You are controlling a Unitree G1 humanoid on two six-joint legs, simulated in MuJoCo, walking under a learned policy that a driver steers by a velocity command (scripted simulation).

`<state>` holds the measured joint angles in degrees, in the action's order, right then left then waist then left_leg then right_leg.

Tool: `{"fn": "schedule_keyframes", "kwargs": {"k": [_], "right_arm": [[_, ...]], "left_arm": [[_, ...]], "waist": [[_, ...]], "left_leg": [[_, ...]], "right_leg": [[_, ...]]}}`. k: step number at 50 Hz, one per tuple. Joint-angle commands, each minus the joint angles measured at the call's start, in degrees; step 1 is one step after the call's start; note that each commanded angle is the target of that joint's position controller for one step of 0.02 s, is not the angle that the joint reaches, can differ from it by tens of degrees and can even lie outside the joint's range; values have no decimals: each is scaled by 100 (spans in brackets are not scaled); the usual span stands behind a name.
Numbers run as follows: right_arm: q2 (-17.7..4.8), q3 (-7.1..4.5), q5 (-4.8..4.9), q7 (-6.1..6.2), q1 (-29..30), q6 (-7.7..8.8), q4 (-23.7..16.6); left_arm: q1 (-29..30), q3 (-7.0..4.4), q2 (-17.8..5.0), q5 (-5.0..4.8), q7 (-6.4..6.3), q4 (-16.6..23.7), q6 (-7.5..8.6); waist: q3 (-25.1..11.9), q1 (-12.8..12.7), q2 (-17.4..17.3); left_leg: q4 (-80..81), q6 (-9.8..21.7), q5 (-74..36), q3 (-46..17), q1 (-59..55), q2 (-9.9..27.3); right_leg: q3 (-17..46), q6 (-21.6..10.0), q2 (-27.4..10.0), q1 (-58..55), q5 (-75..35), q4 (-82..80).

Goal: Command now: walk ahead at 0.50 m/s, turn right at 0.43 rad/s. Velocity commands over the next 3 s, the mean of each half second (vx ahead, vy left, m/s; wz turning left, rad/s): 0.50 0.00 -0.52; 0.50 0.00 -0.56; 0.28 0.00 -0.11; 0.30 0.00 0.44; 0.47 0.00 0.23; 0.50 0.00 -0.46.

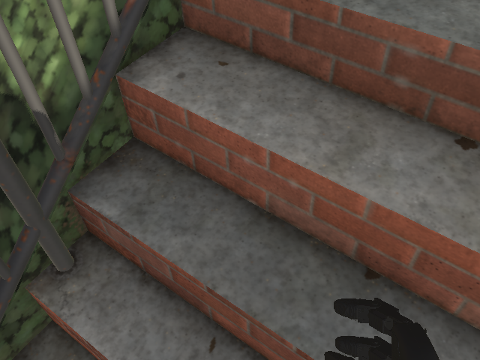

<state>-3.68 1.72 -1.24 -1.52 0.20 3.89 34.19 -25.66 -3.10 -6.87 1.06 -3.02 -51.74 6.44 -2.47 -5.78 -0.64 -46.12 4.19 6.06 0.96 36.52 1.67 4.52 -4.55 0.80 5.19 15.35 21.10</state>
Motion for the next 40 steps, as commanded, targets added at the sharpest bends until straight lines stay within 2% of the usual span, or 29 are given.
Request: {"fn": "schedule_keyframes", "kwargs": {"k": [1,2,3,4,5,7,8,10,12,14,15,16,17,18,19,20,21,22,23,24,25,26,28,29,31,32,35,37,40], "right_arm": [[-1046,-498,39,166,-1433,291,134],[-1269,-595,-83,216,-1849,312,404],[-1647,-654,-212,203,-2279,280,667],[-1744,-684,-293,219,-2778,180,860],[-1476,-634,-328,212,-2612,111,1012],[-851,-462,-392,315,-2144,158,1310],[-754,-402,-236,325,-2155,227,1560],[-696,-304,-93,191,-1640,378,1760],[-1211,-393,-125,86,-1133,495,1711],[-1680,-457,35,183,-1144,484,1723],[-1746,-465,198,242,-1175,445,1694],[-1753,-450,337,332,-857,407,1539],[-2337,-585,447,457,-1037,419,1354],[-2660,-745,454,422,-1003,477,1207],[-2525,-786,524,301,-1296,418,1058],[-2373,-736,469,223,-1690,368,824],[-2357,-732,212,59,-1583,404,543],[-1674,-579,-96,-156,-1110,367,231],[-829,-347,-363,-193,-778,342,107],[-494,-244,-418,-45,-188,247,-435],[-293,-142,-493,46,-181,88,-747],[-175,-30,-559,94,-265,19,-790],[-345,-5,-469,131,-691,42,-731],[-431,-10,-421,152,-621,42,-730],[-475,-18,-393,167,-364,-4,-716],[-452,-11,-325,170,-350,-48,-650],[-287,15,-319,255,257,-71,-808],[-179,82,-312,255,791,-25,-996],[-124,153,-319,218,1216,-46,-1232]], "left_arm": [[385,-404,-1203,-179,171,753,107],[688,-353,-865,-233,220,967,140],[775,-286,-188,-303,134,1247,132],[439,-232,-133,-281,0,1202,115],[642,-232,-209,-166,-99,1226,72],[1934,66,315,-21,-171,2091,-65],[2324,209,438,76,-68,2375,-193],[2748,313,273,94,55,2736,-449],[2963,316,70,81,43,2890,-655],[2749,345,-93,119,36,2953,-787],[2524,370,-42,146,46,2797,-791],[1946,362,-172,19,55,2352,-763],[1239,330,-214,-193,-31,1985,-774],[562,308,-267,-231,-84,1884,-729],[984,253,-563,-135,-118,1927,-676],[1531,160,-798,-126,-168,1919,-679],[1318,11,-1139,-49,-185,1939,-842],[1771,-243,-1601,59,-157,1924,-1016],[1943,-235,-1235,215,60,2000,-1020],[1954,-188,-1319,288,-31,1954,-1049],[1535,-153,-1311,227,-110,1570,-929],[1292,-80,-1060,193,-67,1153,-797],[1588,22,-779,129,15,968,-494],[1537,26,-730,76,18,885,-381],[1339,-46,-843,-5,43,730,-237],[1316,-80,-902,-2,2,723,-240],[678,-177,-1104,-20,-2,616,-160],[199,-251,-1176,-11,23,535,-75],[-72,-281,-1109,-63,-1,449,-2]], "waist": [[-1347,1122,1176],[-1086,1265,635],[-822,1032,-628],[-1884,1099,-593],[-2071,1045,-462],[-891,579,-634],[-181,337,-475],[674,-56,-339],[803,-291,-114],[529,-377,-257],[240,-358,-352],[-261,-505,-381],[-998,-523,-796],[-1564,-672,-1243],[-2062,-291,-984],[-2405,172,-401],[-2675,118,66],[-2517,330,1075],[-2032,276,418],[-1742,246,653],[-540,473,406],[164,625,304],[905,969,156],[947,954,49],[741,843,-51],[351,773,271],[27,281,530],[291,-19,527],[480,-46,406]], "left_leg": [[3409,-47,-2325,559,-2837,-284],[3702,-85,-3396,267,-4059,334],[1882,250,-7926,-739,-5978,1736],[1530,936,-8946,-1210,-6267,2571],[1868,1238,-6027,-1211,-5976,2561],[2651,932,-1272,-1081,-4806,2327],[3165,709,296,-970,-3896,2259],[4047,332,1133,-176,-2129,2011],[4635,226,498,649,-802,1488],[5265,485,-1361,1239,-952,1272],[5178,469,-3584,1680,-1528,1102],[4609,645,-7204,2026,-1589,946],[3739,808,-10236,1860,-2420,1208],[2520,815,-11539,1601,-3375,1687],[1138,811,-11617,1285,-3886,1620],[247,630,-9729,1069,-3229,1272],[-830,586,-5754,737,-2281,1063],[-3123,268,-1064,301,-916,175],[-6334,-21,-235,-851,674,-253],[-7596,-75,-215,-1196,1569,-385],[-7459,-195,33,-1002,2101,-296],[-7823,-160,407,-911,2643,-313],[-7229,-232,563,-619,2779,-193],[-6682,-309,444,-489,2737,-66],[-6203,-376,-123,-314,2709,39],[-6438,-352,-165,-98,2547,-28],[-7287,-311,136,-155,3823,-23],[-7753,-298,552,-322,5029,-19],[-7155,-360,946,-363,5488,131]], "right_leg": [[543,-323,-244,-708,-6436,2507],[448,-208,138,1098,-2905,3937],[-99,44,777,4368,1088,6619],[85,75,635,5006,1335,9271],[32,46,549,5611,1107,10854],[267,-185,367,7399,1497,13145],[484,-295,141,7742,1528,13317],[298,-346,70,7272,1425,12317],[-326,-294,161,6144,694,10842],[-817,-368,-8,5056,634,9177],[-1084,-433,-25,4426,916,8398],[-1540,-381,299,3164,1129,7370],[-1663,-327,607,2559,1289,6991],[-1518,-361,597,2335,1632,6181],[-1172,-393,978,2106,2189,5075],[-637,-500,1199,1386,1826,4303],[307,-582,1052,719,1831,3495],[1730,-1000,764,711,2481,2520],[3079,-1313,316,721,2719,2111],[3612,-1143,-49,1350,3190,1264],[3613,-762,-178,2255,3364,762],[3704,-720,-22,2596,3488,760],[2905,-669,66,3115,2719,431],[2631,-750,94,3137,2376,430],[2343,-866,142,2958,1996,515],[2314,-1051,101,2803,1777,519],[3211,-1273,-252,1345,1994,66],[3752,-1396,-535,335,2083,-267],[3558,-1383,-539,-106,2201,-435]]}}
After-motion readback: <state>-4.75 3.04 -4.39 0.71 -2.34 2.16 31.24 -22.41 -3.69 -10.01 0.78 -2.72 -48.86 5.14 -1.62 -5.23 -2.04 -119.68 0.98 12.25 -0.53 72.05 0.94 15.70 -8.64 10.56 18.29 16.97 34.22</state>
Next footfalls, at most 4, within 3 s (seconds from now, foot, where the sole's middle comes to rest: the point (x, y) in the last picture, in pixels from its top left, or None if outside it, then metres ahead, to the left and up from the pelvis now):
0.04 left None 0.11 0.14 -0.79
0.42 right None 0.23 -0.11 -0.58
0.98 left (266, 280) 0.53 0.04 -0.40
1.54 right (471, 204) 0.60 -0.32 -0.19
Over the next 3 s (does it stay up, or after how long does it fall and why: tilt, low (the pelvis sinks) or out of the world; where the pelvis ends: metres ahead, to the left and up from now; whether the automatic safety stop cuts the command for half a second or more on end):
stays up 1.20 -0.06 0.86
